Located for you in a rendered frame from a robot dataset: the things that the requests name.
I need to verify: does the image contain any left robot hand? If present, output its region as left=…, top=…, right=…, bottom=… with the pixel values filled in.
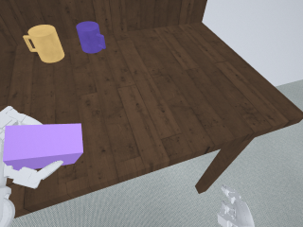
left=0, top=106, right=63, bottom=189

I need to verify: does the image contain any table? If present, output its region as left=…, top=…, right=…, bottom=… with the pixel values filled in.
left=0, top=0, right=303, bottom=218

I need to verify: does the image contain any sponge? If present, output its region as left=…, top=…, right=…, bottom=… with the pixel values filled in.
left=3, top=123, right=83, bottom=171

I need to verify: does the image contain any left robot forearm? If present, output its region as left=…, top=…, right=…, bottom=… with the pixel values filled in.
left=0, top=185, right=15, bottom=227

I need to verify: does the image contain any right robot hand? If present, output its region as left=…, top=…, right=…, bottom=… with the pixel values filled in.
left=217, top=184, right=255, bottom=227

